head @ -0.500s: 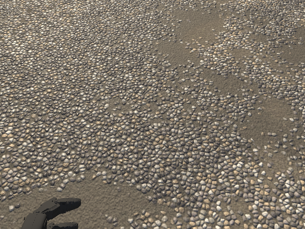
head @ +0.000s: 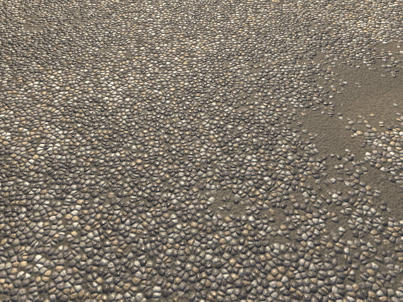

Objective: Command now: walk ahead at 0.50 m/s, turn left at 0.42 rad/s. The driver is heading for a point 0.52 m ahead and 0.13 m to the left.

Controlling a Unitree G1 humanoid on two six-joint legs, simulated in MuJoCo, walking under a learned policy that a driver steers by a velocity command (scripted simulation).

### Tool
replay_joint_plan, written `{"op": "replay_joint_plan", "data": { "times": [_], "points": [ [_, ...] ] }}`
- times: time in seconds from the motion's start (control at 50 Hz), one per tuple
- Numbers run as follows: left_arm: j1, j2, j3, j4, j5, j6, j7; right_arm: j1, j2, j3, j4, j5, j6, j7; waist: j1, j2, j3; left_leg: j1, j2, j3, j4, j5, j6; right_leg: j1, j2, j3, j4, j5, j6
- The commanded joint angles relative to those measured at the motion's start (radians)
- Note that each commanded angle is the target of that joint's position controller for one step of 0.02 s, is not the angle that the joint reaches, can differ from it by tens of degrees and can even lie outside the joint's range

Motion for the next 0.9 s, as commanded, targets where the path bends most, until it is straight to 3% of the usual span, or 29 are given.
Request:
{"op": "replay_joint_plan", "data": {
  "times": [0.02, 0.08, 0.1, 0.12, 0.14, 0.16, 0.18, 0.2, 0.22, 0.24, 0.26, 0.32, 0.36, 0.44, 0.5, 0.52, 0.56, 0.6, 0.62, 0.64, 0.66, 0.68, 0.7, 0.72, 0.74, 0.76, 0.8, 0.84, 0.9],
  "points": [
    [0.013, 0.174, 0.041, -0.031, -0.012, 0.008, 0.008, -0.129, -0.052, -0.007, -0.122, 0.002, -0.015, 0.021, 0.019, -0.071, 0.063, -0.023, -0.013, 0.03, -0.071, -0.022, 0.026, 0.011, -0.32, 0.063, -0.039, 0.341, -0.134],
    [-0.006, 0.204, 0.051, -0.031, -0.02, 0.035, 0.018, -0.11, -0.08, -0.021, -0.157, -0.003, -0.01, 0.037, -0.02, -0.104, 0.025, 0.041, -0.066, 0.096, -0.095, -0.187, 0.072, 0.093, -0.342, 0.028, 0.097, 0.651, -0.099],
    [-0.019, 0.219, 0.055, -0.037, -0.02, 0.043, 0.024, -0.046, -0.105, -0.036, -0.152, -0.005, -0.005, 0.037, -0.06, -0.124, -0.027, 0.139, -0.105, 0.129, -0.094, -0.234, 0.093, 0.096, -0.334, 0.008, 0.204, 0.825, -0.084],
    [-0.035, 0.218, 0.054, -0.045, -0.019, 0.054, 0.032, 0.094, -0.144, -0.062, -0.121, -0.003, -0.002, 0.033, -0.141, -0.114, -0.105, 0.326, -0.154, 0.153, -0.139, -0.208, 0.123, 0.05, -0.303, -0.029, 0.393, 0.916, -0.057],
    [-0.026, 0.19, 0.04, -0.062, -0.008, 0.052, 0.04, 0.268, -0.216, -0.097, -0.083, 0.001, 0.005, 0.017, -0.217, -0.054, -0.202, 0.625, -0.118, 0.049, -0.153, -0.16, 0.171, -0.146, -0.262, -0.041, 0.66, 0.758, -0.018],
    [0.068, 0.059, -0.004, -0.117, 0.021, 0.025, 0.027, 0.302, -0.34, -0.123, -0.083, 0.002, 0.006, 0.006, -0.138, 0.21, -0.302, 1.005, 0.142, -0.483, -0.207, -0.283, 0.348, -0.616, -0.076, -0.019, 1.045, -0.013, 0.052],
    [0.013, 0.106, -0.003, -0.118, 0.007, -0.014, 0.009, 0.322, -0.267, -0.1, -0.113, -0.001, -0.004, 0.008, -0.177, 0.159, -0.446, 1.115, 0.232, -0.801, -0.365, -0.347, 0.416, -0.762, -0.01, 0.209, 1.198, -0.325, 0.051],
    [-0.076, 0.164, 0.014, -0.147, -0.032, -0.036, -0.004, 0.293, -0.212, -0.082, -0.108, -0.014, -0.01, 0.009, -0.195, 0.097, -0.325, 1.047, 0.2, -0.65, -0.379, -0.317, 0.357, -0.846, -0.071, 0.252, 1.212, -0.254, 0.029],
    [-0.116, 0.149, 0.005, -0.162, -0.033, -0.047, -0.004, 0.239, -0.188, -0.077, -0.114, -0.011, -0.014, 0.006, -0.164, 0.016, -0.222, 0.905, 0.156, -0.515, -0.377, -0.237, 0.323, -0.837, -0.114, 0.237, 1.138, -0.174, 0.017],
    [-0.131, 0.142, 0.007, -0.162, -0.013, -0.048, 0.003, 0.174, -0.166, -0.07, -0.125, -0.01, -0.013, 0.005, -0.122, -0.046, -0.147, 0.76, 0.119, -0.421, -0.388, -0.129, 0.299, -0.792, -0.147, 0.227, 1.042, -0.124, 0.022],
    [-0.122, 0.152, 0.015, -0.159, -0.001, -0.038, 0.007, 0.132, -0.139, -0.059, -0.141, -0.019, -0.013, 0.003, -0.086, -0.032, -0.12, 0.659, 0.089, -0.359, -0.412, -0.039, 0.287, -0.72, -0.172, 0.23, 0.984, -0.089, 0.027],
    [-0.094, 0.124, 0.012, -0.156, 0.014, -0.006, 0.01, 0.111, -0.148, -0.062, -0.145, -0.015, -0.017, -0.008, -0.049, -0.008, -0.09, 0.519, 0.053, -0.29, -0.46, 0.068, 0.301, -0.651, -0.169, 0.208, 0.883, -0.041, 0.075],
    [-0.151, 0.103, 0.005, -0.173, 0.017, 0.004, 0.014, 0.133, -0.17, -0.069, -0.132, -0.011, -0.017, -0.022, -0.061, -0.006, -0.057, 0.469, 0.027, -0.24, -0.472, 0.072, 0.29, -0.66, -0.154, 0.195, 0.764, 0.048, 0.105],
    [-0.304, 0.074, -0.009, -0.206, 0.008, -0.003, 0.006, 0.185, -0.182, -0.073, -0.104, -0.003, -0.005, -0.039, -0.12, 0.032, -0.033, 0.431, -0.03, -0.201, -0.454, -0.071, 0.226, -0.582, -0.098, 0.19, 0.462, 0.294, 0.115],
    [-0.368, 0.092, -0.003, -0.227, -0.005, -0.014, -0.004, 0.226, -0.187, -0.076, -0.08, 0.003, 0.003, -0.04, -0.143, 0.046, -0.025, 0.464, -0.005, -0.265, -0.42, -0.142, 0.209, -0.54, -0.071, 0.206, 0.362, 0.325, 0.102],
    [-0.366, 0.106, 0.003, -0.228, -0.001, -0.018, -0.007, 0.229, -0.178, -0.074, -0.073, 0.003, 0.007, -0.042, -0.138, 0.052, -0.021, 0.502, 0.001, -0.279, -0.383, -0.107, 0.199, -0.539, -0.067, 0.212, 0.326, 0.315, 0.091],
    [-0.342, 0.124, 0.014, -0.222, 0.009, -0.027, -0.012, 0.233, -0.166, -0.072, -0.062, -0.003, 0.019, -0.05, -0.129, 0.075, -0.034, 0.573, 0.015, -0.308, -0.293, 0.011, 0.172, -0.511, -0.056, 0.206, 0.289, 0.277, 0.062],
    [-0.245, 0.131, 0.025, -0.196, 0.023, -0.039, -0.01, 0.2, -0.139, -0.065, -0.069, -0.006, 0.028, -0.055, -0.072, 0.084, -0.083, 0.597, -0.03, -0.29, -0.159, 0.163, 0.124, -0.373, -0.05, 0.17, 0.207, 0.35, 0.016],
    [-0.164, 0.167, 0.033, -0.19, 0.04, -0.045, -0.006, 0.193, -0.099, -0.051, -0.089, -0.016, 0.025, -0.055, -0.04, 0.046, -0.185, 0.538, -0.082, -0.255, -0.006, 0.11, 0.082, -0.175, -0.149, 0.234, 0.243, 0.573, -0.034],
    [-0.069, 0.228, 0.046, -0.181, 0.06, -0.038, 0.0, 0.306, -0.053, -0.032, -0.091, -0.023, 0.02, -0.054, -0.055, -0.168, -0.331, 0.284, -0.187, -0.183, 0.298, -0.324, 0.01, 0.171, -0.38, 0.482, 0.323, 0.906, -0.184],
    [-0.007, 0.207, 0.049, -0.147, 0.023, -0.015, -0.008, 0.416, -0.086, -0.03, -0.072, -0.014, 0.017, -0.049, -0.061, -0.349, -0.443, 0.116, -0.233, -0.139, 0.531, -0.779, -0.034, 0.297, -0.524, 0.753, 0.286, 0.808, -0.312],
    [-0.038, 0.158, 0.036, -0.164, -0.004, -0.001, -0.009, 0.371, -0.164, -0.051, -0.056, -0.001, 0.026, -0.048, -0.042, -0.212, -0.355, 0.061, -0.184, -0.172, 0.617, -0.727, -0.049, 0.188, -0.489, 0.732, 0.232, 0.572, -0.282],
    [-0.095, 0.12, 0.022, -0.177, 0.0, 0.011, -0.006, 0.261, -0.18, -0.057, -0.073, 0.001, 0.04, -0.053, -0.033, -0.141, -0.247, 0.037, -0.154, -0.135, 0.631, -0.663, -0.059, 0.075, -0.436, 0.616, 0.211, 0.46, -0.235],
    [-0.156, 0.08, 0.002, -0.178, 0.008, 0.017, -0.007, 0.2, -0.166, -0.055, -0.085, -0.009, 0.055, -0.057, -0.048, -0.104, -0.16, 0.053, -0.125, -0.114, 0.569, -0.627, -0.065, -0.062, -0.383, 0.52, 0.179, 0.448, -0.212],
    [-0.202, 0.058, -0.009, -0.174, 0.015, 0.019, -0.008, 0.179, -0.146, -0.053, -0.096, -0.019, 0.068, -0.061, -0.078, -0.116, -0.121, 0.115, -0.084, -0.108, 0.476, -0.592, -0.065, -0.171, -0.349, 0.462, 0.154, 0.435, -0.191],
    [-0.229, 0.064, -0.009, -0.164, 0.021, 0.023, -0.01, 0.194, -0.109, -0.044, -0.093, -0.02, 0.077, -0.061, -0.103, -0.148, -0.096, 0.202, -0.073, -0.075, 0.37, -0.57, -0.068, -0.263, -0.298, 0.392, 0.126, 0.452, -0.172],
    [-0.25, 0.086, -0.001, -0.146, 0.026, 0.027, -0.009, 0.214, -0.058, -0.028, -0.081, -0.025, 0.075, -0.063, -0.115, -0.191, -0.111, 0.327, -0.083, -0.013, 0.194, -0.527, -0.078, -0.322, -0.255, 0.295, 0.123, 0.613, -0.179],
    [-0.231, 0.107, 0.005, -0.125, 0.017, 0.031, -0.004, 0.2, -0.05, -0.021, -0.076, -0.026, 0.069, -0.061, -0.1, -0.189, -0.168, 0.4, -0.081, -0.003, 0.066, -0.422, -0.075, -0.283, -0.27, 0.28, 0.139, 0.679, -0.192],
    [-0.235, 0.114, 0.002, -0.107, 0.0, 0.048, -0.002, 0.179, -0.066, -0.027, -0.069, -0.024, 0.079, -0.056, -0.103, -0.165, -0.175, 0.507, -0.091, 0.016, -0.11, -0.271, -0.054, -0.294, -0.271, 0.281, 0.145, 0.423, -0.174]
  ]
}}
